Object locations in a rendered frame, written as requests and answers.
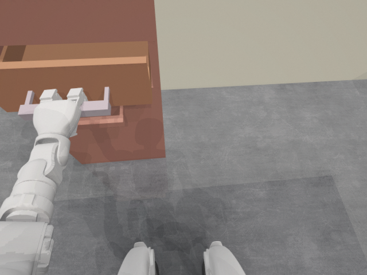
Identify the drawer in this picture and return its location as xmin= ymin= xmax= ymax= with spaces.
xmin=0 ymin=41 xmax=153 ymax=112

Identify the robot shin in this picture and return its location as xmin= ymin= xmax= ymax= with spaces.
xmin=210 ymin=241 xmax=222 ymax=248
xmin=134 ymin=242 xmax=147 ymax=248

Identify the cabinet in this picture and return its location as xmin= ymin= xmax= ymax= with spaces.
xmin=0 ymin=0 xmax=166 ymax=164

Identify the right robot shin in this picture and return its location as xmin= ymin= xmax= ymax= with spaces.
xmin=210 ymin=241 xmax=222 ymax=248

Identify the handle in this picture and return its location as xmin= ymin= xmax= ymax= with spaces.
xmin=77 ymin=115 xmax=125 ymax=129
xmin=18 ymin=87 xmax=111 ymax=120

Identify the left robot hand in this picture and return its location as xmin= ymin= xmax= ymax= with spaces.
xmin=33 ymin=88 xmax=88 ymax=139

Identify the left robot forearm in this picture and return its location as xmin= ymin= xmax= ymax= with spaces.
xmin=0 ymin=133 xmax=71 ymax=225

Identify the left robot shin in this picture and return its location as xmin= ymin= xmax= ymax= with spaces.
xmin=134 ymin=242 xmax=147 ymax=248

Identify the robot left upper arm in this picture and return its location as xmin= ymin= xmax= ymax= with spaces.
xmin=0 ymin=221 xmax=54 ymax=275

